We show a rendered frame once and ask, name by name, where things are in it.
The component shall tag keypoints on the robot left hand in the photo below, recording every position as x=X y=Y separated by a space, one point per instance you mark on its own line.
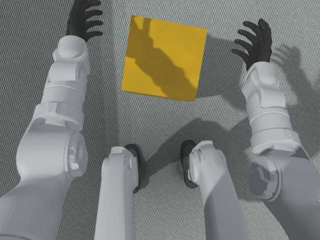
x=77 y=24

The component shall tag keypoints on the robot left forearm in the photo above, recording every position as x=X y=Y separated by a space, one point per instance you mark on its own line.
x=61 y=107

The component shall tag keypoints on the robot right forearm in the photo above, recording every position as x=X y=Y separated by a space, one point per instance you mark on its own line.
x=269 y=119

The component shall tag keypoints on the robot left upper arm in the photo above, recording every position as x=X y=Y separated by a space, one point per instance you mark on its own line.
x=48 y=161

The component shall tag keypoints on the robot right thigh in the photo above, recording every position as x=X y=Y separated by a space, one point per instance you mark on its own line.
x=223 y=215

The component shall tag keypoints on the robot right hand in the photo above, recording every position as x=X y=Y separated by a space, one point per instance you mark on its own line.
x=260 y=50

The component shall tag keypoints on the carton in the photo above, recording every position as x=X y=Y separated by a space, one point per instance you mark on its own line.
x=163 y=59

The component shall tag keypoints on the robot right upper arm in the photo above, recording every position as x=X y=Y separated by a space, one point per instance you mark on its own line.
x=290 y=188

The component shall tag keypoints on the robot right foot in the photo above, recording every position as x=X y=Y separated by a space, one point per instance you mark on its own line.
x=185 y=150

